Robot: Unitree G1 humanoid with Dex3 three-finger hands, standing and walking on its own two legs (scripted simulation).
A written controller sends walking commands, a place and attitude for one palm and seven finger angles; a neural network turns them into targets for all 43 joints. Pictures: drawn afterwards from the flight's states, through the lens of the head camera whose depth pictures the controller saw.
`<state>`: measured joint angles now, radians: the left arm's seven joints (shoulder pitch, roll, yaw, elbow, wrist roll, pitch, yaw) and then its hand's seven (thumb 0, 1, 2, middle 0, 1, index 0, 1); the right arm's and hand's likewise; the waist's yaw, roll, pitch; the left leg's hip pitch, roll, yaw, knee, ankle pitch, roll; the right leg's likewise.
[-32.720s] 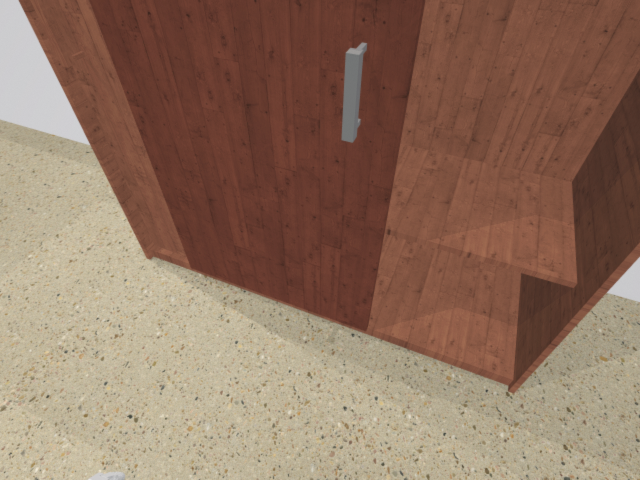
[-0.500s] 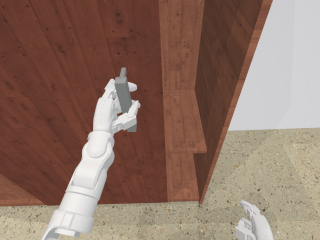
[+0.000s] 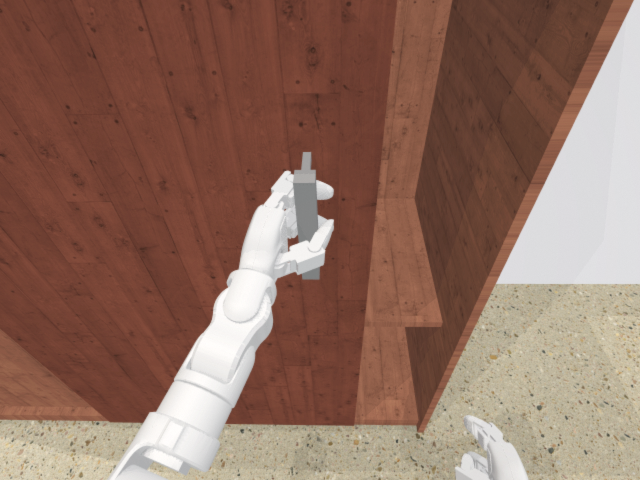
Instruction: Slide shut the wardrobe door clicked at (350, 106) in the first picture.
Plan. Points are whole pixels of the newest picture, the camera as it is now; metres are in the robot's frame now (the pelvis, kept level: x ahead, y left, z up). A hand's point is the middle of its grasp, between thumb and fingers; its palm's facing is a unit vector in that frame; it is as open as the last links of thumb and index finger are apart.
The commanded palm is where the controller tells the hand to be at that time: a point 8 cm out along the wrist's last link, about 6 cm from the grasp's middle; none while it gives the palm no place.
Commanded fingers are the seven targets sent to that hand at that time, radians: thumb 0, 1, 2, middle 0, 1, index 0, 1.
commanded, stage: stop walking and hold the door there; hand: left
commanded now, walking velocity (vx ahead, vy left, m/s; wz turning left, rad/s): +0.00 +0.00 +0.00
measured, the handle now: (309, 218) +0.40 +0.05 +0.14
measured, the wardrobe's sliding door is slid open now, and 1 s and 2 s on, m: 0.19 0.19 0.19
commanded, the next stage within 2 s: loosen the grip on the handle in 0.06 s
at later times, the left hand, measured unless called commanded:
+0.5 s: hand (312, 240) +0.35 +0.04 +0.15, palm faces -0.13 -0.99 -0.11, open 11.4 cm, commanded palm +0.33 +0.08 +0.15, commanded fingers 0.00 -0.55 0.20 -0.34 -1.27 -0.34 -1.27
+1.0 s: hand (311, 244) +0.35 +0.04 +0.14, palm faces -0.19 -0.98 -0.11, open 14.7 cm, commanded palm +0.34 +0.11 +0.15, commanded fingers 0.00 -0.55 0.20 -0.25 -1.15 -0.25 -1.15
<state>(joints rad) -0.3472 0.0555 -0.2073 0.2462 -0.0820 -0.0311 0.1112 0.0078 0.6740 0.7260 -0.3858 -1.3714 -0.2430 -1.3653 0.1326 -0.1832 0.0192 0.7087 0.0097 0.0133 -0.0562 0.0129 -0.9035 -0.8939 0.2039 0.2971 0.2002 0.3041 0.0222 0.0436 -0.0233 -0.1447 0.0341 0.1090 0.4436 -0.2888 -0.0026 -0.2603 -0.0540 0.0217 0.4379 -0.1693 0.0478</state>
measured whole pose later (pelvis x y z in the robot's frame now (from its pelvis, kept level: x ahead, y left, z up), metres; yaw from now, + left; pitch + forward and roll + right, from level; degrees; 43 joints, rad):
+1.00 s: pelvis -0.06 -0.04 -0.01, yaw -2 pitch +2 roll +1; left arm -0.60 0.21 0.04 0.62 -0.13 -0.22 -0.12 -0.01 -0.55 0.20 -0.39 -1.16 -0.26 -1.16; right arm 0.24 -0.25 0.03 0.66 0.06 -0.20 -0.02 0.01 -0.91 -0.89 0.20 0.30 0.20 0.30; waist -0.03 0.00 -0.02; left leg -0.36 0.01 -0.01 0.60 -0.30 -0.01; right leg -0.47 0.00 0.04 0.57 -0.15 0.00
